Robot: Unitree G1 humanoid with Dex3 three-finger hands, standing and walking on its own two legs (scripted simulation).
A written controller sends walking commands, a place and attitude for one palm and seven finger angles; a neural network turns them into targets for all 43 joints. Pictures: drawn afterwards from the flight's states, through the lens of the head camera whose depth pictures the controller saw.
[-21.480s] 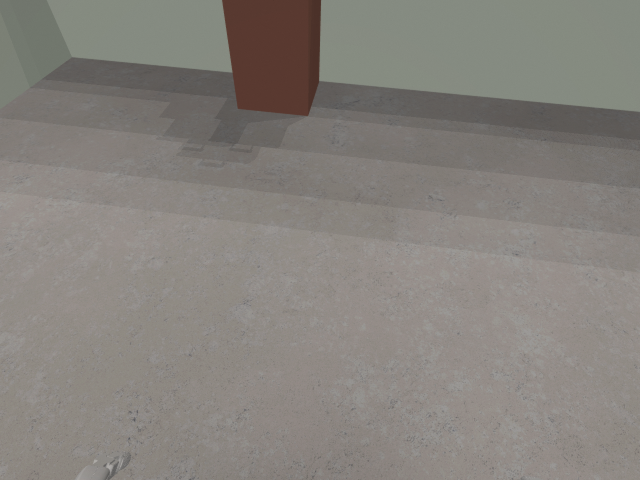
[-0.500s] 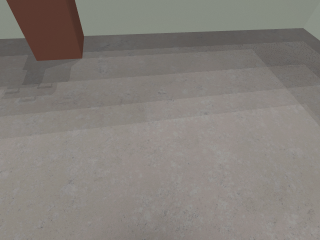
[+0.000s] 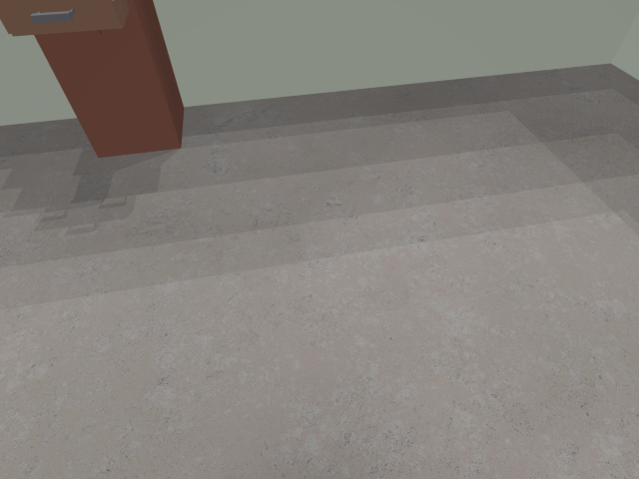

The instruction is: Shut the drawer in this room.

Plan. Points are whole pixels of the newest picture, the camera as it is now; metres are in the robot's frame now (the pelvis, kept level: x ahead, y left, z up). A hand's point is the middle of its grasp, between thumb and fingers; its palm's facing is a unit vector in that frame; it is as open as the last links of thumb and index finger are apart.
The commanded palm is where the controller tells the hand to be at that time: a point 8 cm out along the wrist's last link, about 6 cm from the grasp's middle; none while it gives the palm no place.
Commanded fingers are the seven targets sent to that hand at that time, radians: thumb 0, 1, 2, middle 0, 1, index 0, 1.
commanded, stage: stand and wait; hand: left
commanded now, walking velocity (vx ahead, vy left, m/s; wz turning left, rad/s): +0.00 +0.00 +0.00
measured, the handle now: (54, 14) +1.51 +1.02 +0.01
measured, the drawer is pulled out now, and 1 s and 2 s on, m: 0.24 0.24 0.24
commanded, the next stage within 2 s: turn or walk to find it in 0.24 s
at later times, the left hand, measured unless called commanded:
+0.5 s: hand out of the picture -0.02 +0.17 -0.18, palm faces +0.09 -0.98 -0.18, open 7.4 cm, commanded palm none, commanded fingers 0.00 0.90 0.90 -0.20 -0.30 -0.20 -0.30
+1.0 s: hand out of the picture -0.02 +0.16 -0.17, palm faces +0.07 -0.98 -0.17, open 7.4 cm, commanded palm none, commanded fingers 0.00 0.90 0.90 -0.20 -0.30 -0.20 -0.30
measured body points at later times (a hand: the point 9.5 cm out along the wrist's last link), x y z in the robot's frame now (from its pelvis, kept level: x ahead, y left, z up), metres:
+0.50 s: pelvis -0.01 +0.00 +0.00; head +0.00 +0.00 +0.45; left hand -0.02 +0.22 -0.16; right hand -0.02 -0.21 -0.17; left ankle +0.01 +0.12 -0.74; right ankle +0.00 -0.11 -0.74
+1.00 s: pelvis -0.01 -0.01 +0.01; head +0.00 -0.01 +0.46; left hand -0.02 +0.21 -0.16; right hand +0.02 -0.23 -0.15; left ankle +0.01 +0.12 -0.74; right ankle +0.00 -0.11 -0.74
